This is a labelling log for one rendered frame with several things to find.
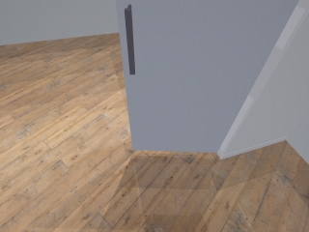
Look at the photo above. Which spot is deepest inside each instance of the fridge door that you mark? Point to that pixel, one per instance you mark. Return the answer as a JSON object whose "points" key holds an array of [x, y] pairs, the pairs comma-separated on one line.
{"points": [[196, 62]]}

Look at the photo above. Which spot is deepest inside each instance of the handle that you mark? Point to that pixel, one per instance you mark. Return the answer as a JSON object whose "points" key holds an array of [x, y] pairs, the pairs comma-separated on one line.
{"points": [[129, 39]]}

